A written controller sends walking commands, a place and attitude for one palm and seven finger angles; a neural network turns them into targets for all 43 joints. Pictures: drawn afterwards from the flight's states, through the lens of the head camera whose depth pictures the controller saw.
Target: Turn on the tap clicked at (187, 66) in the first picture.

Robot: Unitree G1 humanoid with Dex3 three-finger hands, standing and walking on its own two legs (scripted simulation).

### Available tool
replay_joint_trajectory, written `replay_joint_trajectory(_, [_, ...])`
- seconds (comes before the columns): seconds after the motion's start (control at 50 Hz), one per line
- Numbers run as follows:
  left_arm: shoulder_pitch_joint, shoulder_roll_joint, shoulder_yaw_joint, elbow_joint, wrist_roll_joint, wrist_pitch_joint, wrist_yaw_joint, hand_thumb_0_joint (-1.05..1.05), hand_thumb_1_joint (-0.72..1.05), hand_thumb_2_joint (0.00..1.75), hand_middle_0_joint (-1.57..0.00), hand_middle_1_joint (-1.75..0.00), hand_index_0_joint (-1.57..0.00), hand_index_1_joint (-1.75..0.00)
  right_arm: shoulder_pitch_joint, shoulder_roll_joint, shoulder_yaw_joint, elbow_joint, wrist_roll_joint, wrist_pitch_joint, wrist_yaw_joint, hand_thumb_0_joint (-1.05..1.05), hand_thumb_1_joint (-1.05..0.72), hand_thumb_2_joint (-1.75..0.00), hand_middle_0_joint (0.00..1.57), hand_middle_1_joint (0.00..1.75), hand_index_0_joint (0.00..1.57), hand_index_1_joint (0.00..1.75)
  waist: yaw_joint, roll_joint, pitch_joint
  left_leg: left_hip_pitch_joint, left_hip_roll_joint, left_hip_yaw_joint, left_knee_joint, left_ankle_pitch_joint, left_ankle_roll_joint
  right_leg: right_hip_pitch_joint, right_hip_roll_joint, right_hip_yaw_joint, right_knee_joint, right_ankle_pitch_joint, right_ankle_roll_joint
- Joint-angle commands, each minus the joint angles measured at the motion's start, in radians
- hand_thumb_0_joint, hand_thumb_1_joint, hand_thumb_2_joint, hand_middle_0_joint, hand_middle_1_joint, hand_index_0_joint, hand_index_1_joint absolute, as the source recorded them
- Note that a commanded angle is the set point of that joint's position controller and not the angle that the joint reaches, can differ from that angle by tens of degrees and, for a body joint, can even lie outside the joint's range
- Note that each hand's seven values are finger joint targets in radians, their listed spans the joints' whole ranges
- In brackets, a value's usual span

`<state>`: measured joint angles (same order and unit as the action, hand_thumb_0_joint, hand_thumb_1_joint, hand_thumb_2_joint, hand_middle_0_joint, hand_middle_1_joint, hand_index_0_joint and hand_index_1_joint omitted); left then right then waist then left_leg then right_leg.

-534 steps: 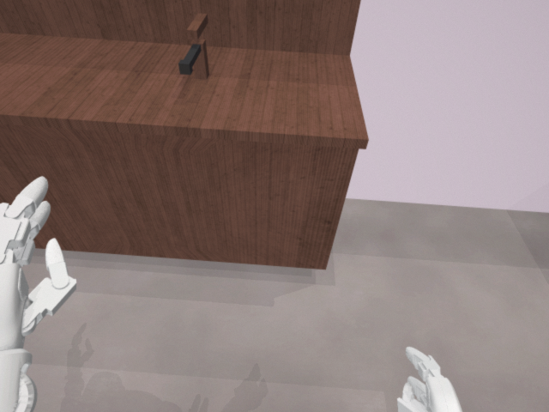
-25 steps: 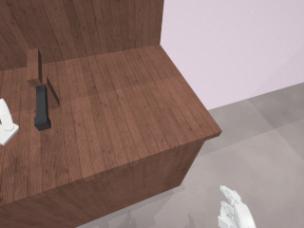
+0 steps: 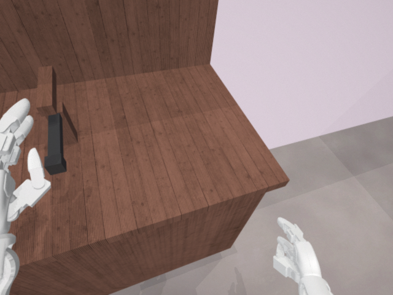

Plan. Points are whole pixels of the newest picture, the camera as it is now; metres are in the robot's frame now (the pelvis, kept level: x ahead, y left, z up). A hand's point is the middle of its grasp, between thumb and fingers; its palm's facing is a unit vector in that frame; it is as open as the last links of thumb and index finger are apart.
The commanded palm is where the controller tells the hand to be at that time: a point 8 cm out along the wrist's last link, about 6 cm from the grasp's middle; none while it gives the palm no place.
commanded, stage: shuffle to correct the standing spot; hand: left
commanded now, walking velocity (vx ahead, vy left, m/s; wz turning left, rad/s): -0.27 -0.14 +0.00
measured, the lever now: (55, 164) +0.31 +0.30 +0.08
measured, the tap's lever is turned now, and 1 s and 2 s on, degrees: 0 0 0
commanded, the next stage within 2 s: come to a stop and stand still in 0.22 s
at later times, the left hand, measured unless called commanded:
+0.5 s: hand (56, 264) +0.13 +0.19 +0.16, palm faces +0.40 -0.82 -0.41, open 7.4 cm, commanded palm +0.07 +0.23 +0.17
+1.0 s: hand (12, 288) +0.10 +0.23 +0.15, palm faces +0.51 -0.79 -0.35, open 7.4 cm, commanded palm +0.03 +0.25 +0.17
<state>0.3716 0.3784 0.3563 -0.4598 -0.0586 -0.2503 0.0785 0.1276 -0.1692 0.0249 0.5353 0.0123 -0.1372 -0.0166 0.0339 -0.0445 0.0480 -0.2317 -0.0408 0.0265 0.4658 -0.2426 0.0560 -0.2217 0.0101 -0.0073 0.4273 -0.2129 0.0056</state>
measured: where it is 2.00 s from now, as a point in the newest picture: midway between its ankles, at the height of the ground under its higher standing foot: outside the picture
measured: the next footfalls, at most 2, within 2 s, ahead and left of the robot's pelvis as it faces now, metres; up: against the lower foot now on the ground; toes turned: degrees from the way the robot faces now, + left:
left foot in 0.62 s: -0.13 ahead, +0.06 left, +0.00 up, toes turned +8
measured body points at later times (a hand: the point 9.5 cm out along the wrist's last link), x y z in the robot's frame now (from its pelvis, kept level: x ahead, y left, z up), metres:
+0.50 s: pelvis -0.08 -0.06 +0.00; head -0.04 -0.05 +0.44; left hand +0.10 +0.23 +0.18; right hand +0.09 -0.29 -0.09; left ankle -0.13 +0.07 -0.70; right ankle +0.01 -0.12 -0.74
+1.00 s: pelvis -0.10 -0.05 -0.01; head -0.10 -0.04 +0.44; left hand +0.07 +0.27 +0.17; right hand +0.08 -0.24 -0.10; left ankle -0.17 +0.06 -0.74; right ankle -0.02 -0.13 -0.74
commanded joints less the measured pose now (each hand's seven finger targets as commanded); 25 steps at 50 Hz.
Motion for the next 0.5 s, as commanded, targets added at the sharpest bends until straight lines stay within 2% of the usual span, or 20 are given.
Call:
replay_joint_trajectory(0.0, [-0.027, 0.190, 0.165, -0.250, -0.012, -0.045, 0.015, 0.00, 0.90, 0.90, -0.20, -0.30, -0.20, -0.30, -0.040, -0.128, -0.055, -0.149, 0.001, -0.022, -0.008, 0.00, -0.90, -0.90, 0.20, 0.30, 0.20, 0.30, 0.002, 0.145, -0.204, 0.074, 0.208, -0.114, -0.069, 0.609, -0.062, 0.068, -0.027, 0.010, 0.064, 0.171, -0.007])
replay_joint_trajectory(0.02, [-0.017, 0.159, 0.134, -0.254, -0.017, -0.047, 0.005, 0.00, 0.90, 0.90, -0.20, -0.30, -0.20, -0.30, -0.025, -0.134, -0.055, -0.153, -0.009, -0.019, -0.005, 0.00, -0.90, -0.90, 0.20, 0.30, 0.20, 0.30, -0.002, 0.161, -0.217, 0.073, 0.220, -0.123, -0.070, 0.625, -0.055, 0.062, -0.024, 0.006, 0.072, 0.124, -0.007])
replay_joint_trajectory(0.08, [-0.011, 0.169, 0.134, -0.343, -0.014, -0.066, 0.000, 0.00, 0.90, 0.90, -0.20, -0.30, -0.20, -0.30, -0.016, -0.132, -0.062, -0.164, -0.015, -0.039, 0.002, 0.00, -0.90, -0.90, 0.20, 0.30, 0.20, 0.30, 0.004, 0.206, -0.230, 0.078, 0.267, -0.141, -0.038, 0.666, -0.034, 0.043, -0.033, 0.006, 0.096, 0.060, -0.014])
replay_joint_trajectory(0.1, [-0.006, 0.176, 0.144, -0.365, -0.011, -0.065, 0.005, 0.00, 0.90, 0.90, -0.20, -0.30, -0.20, -0.30, -0.034, -0.129, -0.059, -0.159, -0.014, -0.047, 0.005, 0.00, -0.90, -0.90, 0.20, 0.30, 0.20, 0.30, 0.008, 0.226, -0.231, 0.098, 0.266, -0.135, -0.032, 0.683, -0.032, 0.022, -0.029, 0.003, 0.097, 0.049, -0.018])
replay_joint_trajectory(0.12, [0.004, 0.147, 0.115, -0.352, -0.014, -0.066, 0.000, 0.00, 0.90, 0.90, -0.20, -0.30, -0.20, -0.30, -0.015, -0.137, -0.060, -0.158, -0.023, -0.046, 0.008, 0.00, -0.90, -0.90, 0.20, 0.30, 0.20, 0.30, 0.000, 0.226, -0.224, 0.062, 0.273, -0.153, -0.039, 0.648, -0.021, 0.030, -0.028, 0.001, 0.101, 0.018, -0.017])
replay_joint_trajectory(0.14, [0.015, 0.168, 0.138, -0.369, -0.014, -0.073, 0.000, 0.00, 0.90, 0.90, -0.20, -0.30, -0.20, -0.30, -0.009, -0.139, -0.070, -0.161, -0.022, -0.056, 0.006, 0.00, -0.90, -0.90, 0.20, 0.30, 0.20, 0.30, 0.006, 0.225, -0.220, 0.035, 0.289, -0.174, -0.023, 0.632, -0.009, 0.043, -0.035, 0.008, 0.102, 0.027, -0.024])
replay_joint_trajectory(0.18, [0.048, 0.173, 0.158, -0.340, -0.016, -0.076, -0.003, 0.00, 0.90, 0.90, -0.20, -0.30, -0.20, -0.30, -0.005, -0.143, -0.074, -0.157, -0.022, -0.064, 0.004, 0.00, -0.90, -0.90, 0.20, 0.30, 0.20, 0.30, 0.009, 0.199, -0.208, -0.048, 0.293, -0.186, -0.009, 0.519, 0.008, 0.073, -0.048, 0.020, 0.105, 0.060, -0.031])
replay_joint_trajectory(0.2, [0.066, 0.191, 0.190, -0.318, -0.018, -0.067, 0.003, 0.00, 0.90, 0.90, -0.20, -0.30, -0.20, -0.30, -0.019, -0.139, -0.071, -0.150, -0.016, -0.061, 0.001, 0.00, -0.90, -0.90, 0.20, 0.30, 0.20, 0.30, 0.010, 0.168, -0.205, -0.066, 0.281, -0.167, 0.004, 0.456, 0.005, 0.076, -0.055, 0.030, 0.094, 0.108, -0.032])
replay_joint_trajectory(0.22, [0.073, 0.156, 0.163, -0.288, -0.024, -0.066, -0.004, 0.00, 0.90, 0.90, -0.20, -0.30, -0.20, -0.30, -0.006, -0.140, -0.072, -0.148, -0.021, -0.052, -0.001, 0.00, -0.90, -0.90, 0.20, 0.30, 0.20, 0.30, 0.004, 0.129, -0.204, -0.132, 0.255, -0.161, 0.012, 0.338, -0.001, 0.097, -0.062, 0.041, 0.089, 0.143, -0.037])
replay_joint_trajectory(0.24, [0.062, 0.183, 0.194, -0.292, -0.026, -0.072, -0.006, 0.00, 0.90, 0.90, -0.20, -0.30, -0.20, -0.30, -0.007, -0.142, -0.084, -0.156, -0.013, -0.061, -0.008, 0.00, -0.90, -0.90, 0.20, 0.30, 0.20, 0.30, 0.009, 0.089, -0.191, -0.169, 0.228, -0.149, 0.053, 0.231, -0.005, 0.092, -0.087, 0.080, 0.080, 0.215, -0.055])
replay_joint_trajectory(0.26, [0.062, 0.180, 0.194, -0.274, -0.029, -0.078, -0.009, 0.00, 0.90, 0.90, -0.20, -0.30, -0.20, -0.30, 0.004, -0.139, -0.086, -0.145, -0.011, -0.065, -0.012, 0.00, -0.90, -0.90, 0.20, 0.30, 0.20, 0.30, 0.002, 0.047, -0.189, -0.165, 0.162, -0.107, 0.116, 0.092, -0.024, 0.040, -0.126, 0.144, 0.029, 0.239, -0.081])
replay_joint_trajectory(0.28, [0.050, 0.190, 0.195, -0.275, -0.029, -0.087, -0.008, 0.00, 0.90, 0.90, -0.20, -0.30, -0.20, -0.30, 0.026, -0.134, -0.090, -0.134, -0.010, -0.070, -0.014, 0.00, -0.90, -0.90, 0.20, 0.30, 0.20, 0.30, -0.006, -0.025, -0.186, -0.128, 0.071, -0.051, 0.211, -0.067, -0.049, -0.048, -0.192, 0.223, -0.082, 0.179, -0.111])
replay_joint_trajectory(0.3, [0.056, 0.206, 0.210, -0.267, -0.029, -0.080, 0.004, 0.00, 0.90, 0.90, -0.20, -0.30, -0.20, -0.30, 0.036, -0.123, -0.092, -0.113, -0.007, -0.067, -0.013, 0.00, -0.90, -0.90, 0.20, 0.30, 0.20, 0.30, -0.013, -0.101, -0.191, -0.081, 0.015, -0.022, 0.355, -0.155, -0.068, -0.147, -0.288, 0.333, -0.185, 0.084, -0.159])
replay_joint_trajectory(0.32, [0.070, 0.168, 0.166, -0.242, -0.035, -0.066, 0.009, 0.00, 0.90, 0.90, -0.20, -0.30, -0.20, -0.30, 0.037, -0.113, -0.089, -0.104, -0.011, -0.053, -0.011, 0.00, -0.90, -0.90, 0.20, 0.30, 0.20, 0.30, -0.006, -0.143, -0.206, -0.110, -0.001, -0.038, 0.509, -0.208, -0.069, -0.145, -0.348, 0.376, -0.234, -0.061, -0.184])
replay_joint_trajectory(0.34, [0.064, 0.173, 0.163, -0.263, -0.033, -0.054, 0.020, 0.00, 0.90, 0.90, -0.20, -0.30, -0.20, -0.30, 0.009, -0.118, -0.085, -0.119, -0.002, -0.051, -0.016, 0.00, -0.90, -0.90, 0.20, 0.30, 0.20, 0.30, 0.005, -0.116, -0.198, -0.150, 0.004, -0.061, 0.611, -0.249, -0.070, -0.139, -0.368, 0.405, -0.249, -0.159, -0.189])
replay_joint_trajectory(0.36, [0.071, 0.179, 0.167, -0.249, -0.030, -0.037, 0.033, 0.00, 0.90, 0.90, -0.20, -0.30, -0.20, -0.30, 0.006, -0.115, -0.070, -0.109, -0.008, -0.048, -0.020, 0.00, -0.90, -0.90, 0.20, 0.30, 0.20, 0.30, -0.008, -0.086, -0.202, -0.205, 0.023, -0.071, 0.616, -0.237, -0.073, -0.088, -0.364, 0.380, -0.235, -0.216, -0.179])
replay_joint_trajectory(0.38, [0.074, 0.169, 0.156, -0.248, -0.022, -0.023, 0.044, 0.00, 0.90, 0.90, -0.20, -0.30, -0.20, -0.30, 0.002, -0.115, -0.059, -0.108, -0.009, -0.046, -0.025, 0.00, -0.90, -0.90, 0.20, 0.30, 0.20, 0.30, -0.015, -0.050, -0.197, -0.208, 0.032, -0.065, 0.583, -0.208, -0.076, -0.073, -0.337, 0.349, -0.217, -0.223, -0.172])
replay_joint_trajectory(0.4, [0.075, 0.189, 0.168, -0.246, -0.015, -0.013, 0.059, 0.00, 0.90, 0.90, -0.20, -0.30, -0.20, -0.30, -0.027, -0.115, -0.042, -0.104, -0.006, -0.044, -0.026, 0.00, -0.90, -0.90, 0.20, 0.30, 0.20, 0.30, -0.012, -0.016, -0.201, -0.192, 0.039, -0.056, 0.489, -0.224, -0.069, -0.059, -0.325, 0.337, -0.201, -0.218, -0.167])
replay_joint_trajectory(0.42, [0.091, 0.167, 0.153, -0.215, -0.008, -0.010, 0.070, 0.00, 0.90, 0.90, -0.20, -0.30, -0.20, -0.30, -0.005, -0.110, -0.039, -0.091, -0.012, -0.037, -0.034, 0.00, -0.90, -0.90, 0.20, 0.30, 0.20, 0.30, -0.017, -0.019, -0.207, -0.163, 0.034, -0.020, 0.407, -0.218, -0.063, -0.035, -0.296, 0.290, -0.202, -0.245, -0.143])
replay_joint_trajectory(0.48, [0.061, 0.173, 0.153, -0.209, 0.011, -0.003, 0.089, 0.00, 0.90, 0.90, -0.20, -0.30, -0.20, -0.30, 0.016, -0.133, -0.057, -0.076, -0.020, -0.037, -0.048, 0.00, -0.90, -0.90, 0.20, 0.30, 0.20, 0.30, -0.015, -0.095, -0.196, -0.072, -0.008, 0.054, 0.182, -0.221, -0.039, -0.006, -0.254, 0.256, -0.263, -0.390, -0.084])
